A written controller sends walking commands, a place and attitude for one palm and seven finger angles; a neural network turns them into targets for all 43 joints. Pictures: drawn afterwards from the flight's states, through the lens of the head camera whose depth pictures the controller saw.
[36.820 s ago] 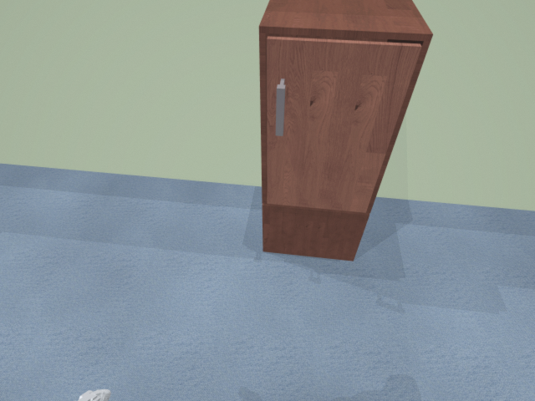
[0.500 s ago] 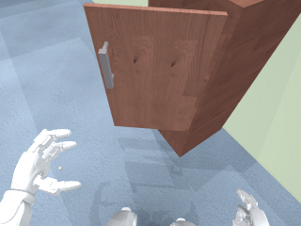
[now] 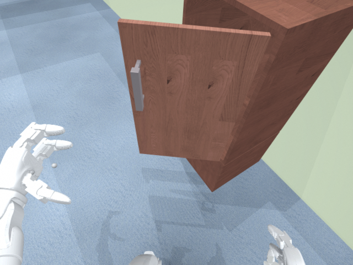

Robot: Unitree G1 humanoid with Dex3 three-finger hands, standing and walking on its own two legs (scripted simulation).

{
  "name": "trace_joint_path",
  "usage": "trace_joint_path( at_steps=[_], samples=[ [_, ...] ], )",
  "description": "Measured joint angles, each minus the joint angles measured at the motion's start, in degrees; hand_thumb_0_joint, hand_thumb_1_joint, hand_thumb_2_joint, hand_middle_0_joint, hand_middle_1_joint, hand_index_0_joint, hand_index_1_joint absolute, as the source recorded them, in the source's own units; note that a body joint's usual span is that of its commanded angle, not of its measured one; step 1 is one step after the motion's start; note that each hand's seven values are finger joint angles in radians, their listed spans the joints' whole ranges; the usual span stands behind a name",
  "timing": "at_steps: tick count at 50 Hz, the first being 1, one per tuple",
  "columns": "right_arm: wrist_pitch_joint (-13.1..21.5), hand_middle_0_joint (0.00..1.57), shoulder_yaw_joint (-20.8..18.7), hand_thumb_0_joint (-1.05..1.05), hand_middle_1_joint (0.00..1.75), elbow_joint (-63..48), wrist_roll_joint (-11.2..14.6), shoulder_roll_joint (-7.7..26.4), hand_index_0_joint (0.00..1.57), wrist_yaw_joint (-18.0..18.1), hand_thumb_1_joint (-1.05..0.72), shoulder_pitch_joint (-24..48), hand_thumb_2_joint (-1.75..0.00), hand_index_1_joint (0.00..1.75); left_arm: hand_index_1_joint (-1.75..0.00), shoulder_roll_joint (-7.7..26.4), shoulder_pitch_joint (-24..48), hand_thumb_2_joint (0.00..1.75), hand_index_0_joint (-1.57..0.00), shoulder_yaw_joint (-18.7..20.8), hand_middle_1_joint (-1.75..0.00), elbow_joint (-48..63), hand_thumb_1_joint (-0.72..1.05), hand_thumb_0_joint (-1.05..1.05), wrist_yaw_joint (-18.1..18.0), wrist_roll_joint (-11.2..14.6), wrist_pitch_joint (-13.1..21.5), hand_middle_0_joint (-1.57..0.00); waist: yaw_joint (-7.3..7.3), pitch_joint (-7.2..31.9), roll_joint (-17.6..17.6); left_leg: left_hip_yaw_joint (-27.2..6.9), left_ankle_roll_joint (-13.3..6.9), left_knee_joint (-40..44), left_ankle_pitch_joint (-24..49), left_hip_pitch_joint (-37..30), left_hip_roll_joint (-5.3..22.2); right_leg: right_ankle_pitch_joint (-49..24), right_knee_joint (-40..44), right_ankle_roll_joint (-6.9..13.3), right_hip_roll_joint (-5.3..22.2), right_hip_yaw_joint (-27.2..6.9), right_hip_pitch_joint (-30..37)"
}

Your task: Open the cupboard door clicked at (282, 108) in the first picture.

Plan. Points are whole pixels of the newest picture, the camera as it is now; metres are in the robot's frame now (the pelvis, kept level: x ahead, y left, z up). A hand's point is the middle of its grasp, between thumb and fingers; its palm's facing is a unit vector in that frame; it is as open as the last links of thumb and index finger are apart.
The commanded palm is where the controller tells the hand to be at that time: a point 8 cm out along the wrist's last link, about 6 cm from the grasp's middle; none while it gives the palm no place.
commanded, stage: raise the hand with hooked fingers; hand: left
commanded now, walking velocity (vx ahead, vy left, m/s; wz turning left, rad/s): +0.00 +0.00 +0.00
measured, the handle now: (139, 86) +0.57 +0.15 +0.05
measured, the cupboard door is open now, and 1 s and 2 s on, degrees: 52 52 52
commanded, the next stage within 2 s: move the hooked fingers beside the handle in 0.52 s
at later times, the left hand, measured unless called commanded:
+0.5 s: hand (61, 162) +0.30 +0.26 +0.08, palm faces +0.01 -1.00 -0.04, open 14.0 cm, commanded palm +0.27 +0.31 +0.08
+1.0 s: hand (82, 141) +0.35 +0.24 +0.08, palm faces -0.02 -1.00 -0.02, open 14.0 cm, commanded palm +0.33 +0.29 +0.07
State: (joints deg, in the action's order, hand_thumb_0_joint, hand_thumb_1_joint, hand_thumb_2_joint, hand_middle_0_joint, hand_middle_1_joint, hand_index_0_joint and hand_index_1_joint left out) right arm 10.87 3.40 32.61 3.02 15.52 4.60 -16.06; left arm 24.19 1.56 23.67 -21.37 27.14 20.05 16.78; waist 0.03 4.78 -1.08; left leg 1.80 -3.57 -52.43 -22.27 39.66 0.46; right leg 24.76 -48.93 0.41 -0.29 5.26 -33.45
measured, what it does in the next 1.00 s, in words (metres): stands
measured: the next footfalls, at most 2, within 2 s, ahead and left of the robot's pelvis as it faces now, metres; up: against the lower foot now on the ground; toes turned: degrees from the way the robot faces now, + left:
none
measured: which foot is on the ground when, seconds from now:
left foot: down 0.00-1.00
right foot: down 0.00-1.00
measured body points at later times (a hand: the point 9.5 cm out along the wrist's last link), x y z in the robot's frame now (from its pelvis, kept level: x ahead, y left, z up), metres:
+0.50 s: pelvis +0.01 -0.01 +0.00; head +0.05 +0.00 +0.45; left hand +0.29 +0.32 +0.08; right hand +0.15 -0.26 -0.07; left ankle +0.04 +0.07 -0.69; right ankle +0.00 -0.12 -0.69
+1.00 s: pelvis +0.01 -0.02 +0.00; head +0.07 -0.02 +0.45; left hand +0.34 +0.29 +0.08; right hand +0.14 -0.28 -0.09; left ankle +0.04 +0.07 -0.69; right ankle +0.00 -0.12 -0.69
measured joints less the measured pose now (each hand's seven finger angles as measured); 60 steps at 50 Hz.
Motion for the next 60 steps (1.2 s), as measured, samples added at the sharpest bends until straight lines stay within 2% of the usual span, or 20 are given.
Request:
trace_joint_path(
  at_steps=[6,16,33,42,53,60],
  samples=[
    [-0.2,0.21,-0.3,0.01,0.3,0.3,0.3,0.7,0.21,0.2,-0.91,-1.1,-0.9,0.3,-1.2,1.7,1.7,0.3,-0.3,0.3,-1.2,-3.8,-0.49,-0.01,2.7,0.5,-3.2,-0.3,0.56,0.1,-0.4,0.4,-0.2,1.7,0.7,-1.0,0.0,-0.8,1.7,-0.1,0.0,-0.4,0.8],
    [0.1,0.21,-1.1,0.01,0.3,0.2,-0.3,1.0,0.21,-0.6,-0.91,-1.4,-0.9,0.3,-1.2,-0.1,0.7,0.3,-0.3,0.8,-1.2,-2.8,-0.49,-0.02,1.5,0.3,-0.2,-0.3,0.77,-0.1,0.2,0.7,0.0,1.9,0.5,-1.2,0.1,-0.6,1.5,0.0,-0.1,-0.7,0.7],
    [-0.3,0.21,-0.6,0.01,0.3,0.0,0.0,0.6,0.21,-0.1,-0.91,0.2,-0.9,0.3,-1.2,0.0,1.5,0.3,-0.3,0.6,-1.2,-4.6,-0.5,-0.02,2.3,0.6,-1.0,-0.3,0.29,0.3,-0.6,0.0,0.8,1.9,0.4,-0.9,0.2,0.0,1.1,0.7,-0.3,-0.2,0.4],
    [-0.4,0.21,-0.7,0.01,0.3,1.4,-0.1,1.0,0.21,0.5,-0.91,0.6,-0.9,0.3,-1.2,0.2,8.1,0.3,-0.3,-0.1,-1.2,-8.9,-0.5,-0.02,1.8,-0.9,0.6,-0.3,0.49,-0.5,-0.3,-0.6,1.3,0.9,0.3,0.6,0.3,0.5,-0.1,1.2,-0.5,0.4,-1.0],
    [-2.9,0.21,-1.1,0.01,0.3,1.5,0.0,1.0,0.21,-0.1,-0.91,-1.4,-0.9,0.3,-1.2,1.9,13.2,0.3,-0.3,1.1,-1.2,-15.7,-0.49,-0.02,0.9,-2.3,-0.6,-0.3,2.37,0.7,-0.1,0.4,1.6,1.5,0.1,1.0,0.9,0.6,-0.1,1.5,-1.0,-0.7,-2.2],
    [-4.3,0.21,-1.6,0.01,0.3,2.5,-0.1,1.3,0.21,-0.4,-0.91,-2.5,-0.9,0.3,-1.2,2.8,16.8,0.3,-0.3,2.3,-1.2,-19.7,-0.49,-0.02,0.8,-3.1,2.0,-0.3,2.7,0.4,0.1,0.3,1.6,0.7,-0.2,2.2,1.1,0.7,-0.6,1.6,-1.2,-0.6,-3.3]
  ],
)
